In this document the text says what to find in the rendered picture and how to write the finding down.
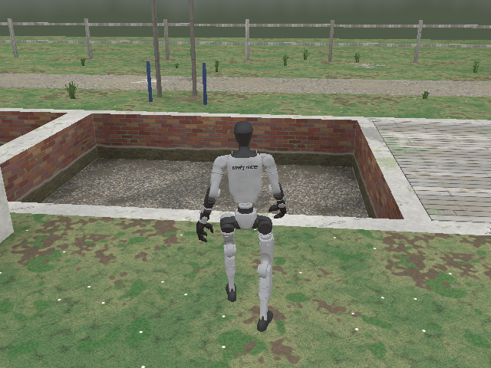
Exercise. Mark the robot left hand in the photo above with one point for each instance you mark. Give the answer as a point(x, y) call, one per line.
point(200, 232)

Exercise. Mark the robot right hand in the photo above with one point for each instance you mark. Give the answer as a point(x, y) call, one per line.
point(275, 208)

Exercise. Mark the robot left forearm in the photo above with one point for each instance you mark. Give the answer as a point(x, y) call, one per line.
point(207, 208)

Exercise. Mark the humanoid robot head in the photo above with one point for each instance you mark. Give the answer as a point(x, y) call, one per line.
point(243, 133)

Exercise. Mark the right robot upper arm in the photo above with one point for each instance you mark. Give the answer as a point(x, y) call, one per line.
point(272, 173)

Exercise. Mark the robot left thigh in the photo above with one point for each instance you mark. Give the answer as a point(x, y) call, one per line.
point(228, 224)

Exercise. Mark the robot right forearm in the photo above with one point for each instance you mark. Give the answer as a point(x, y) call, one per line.
point(279, 198)

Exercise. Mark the left robot upper arm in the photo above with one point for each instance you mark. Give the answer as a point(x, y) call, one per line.
point(216, 176)

